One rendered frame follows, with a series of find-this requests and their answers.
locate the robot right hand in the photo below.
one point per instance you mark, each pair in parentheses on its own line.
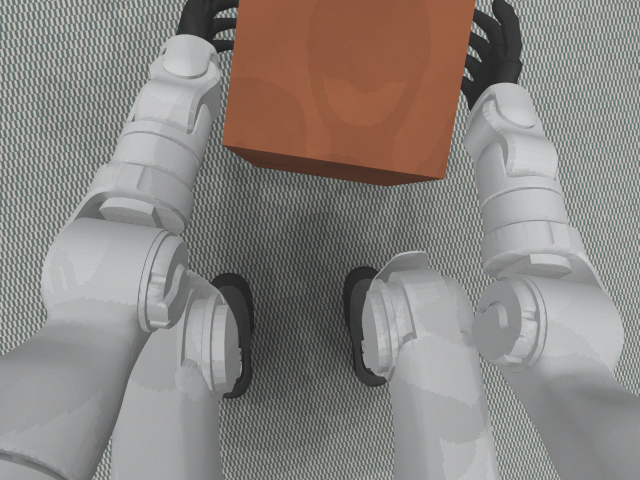
(500,57)

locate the robot left upper arm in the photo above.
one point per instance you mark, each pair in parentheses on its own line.
(108,286)

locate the robot right forearm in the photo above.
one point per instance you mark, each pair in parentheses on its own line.
(520,195)

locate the right robot thigh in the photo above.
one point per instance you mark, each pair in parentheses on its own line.
(442,427)

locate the robot left hand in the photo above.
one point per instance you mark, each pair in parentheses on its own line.
(197,19)

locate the carton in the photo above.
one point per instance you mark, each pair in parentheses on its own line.
(357,90)

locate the robot right upper arm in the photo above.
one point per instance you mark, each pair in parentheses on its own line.
(557,343)

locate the right robot foot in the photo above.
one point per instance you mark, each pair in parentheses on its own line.
(356,285)

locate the robot left forearm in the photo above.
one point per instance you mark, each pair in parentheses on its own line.
(150,178)

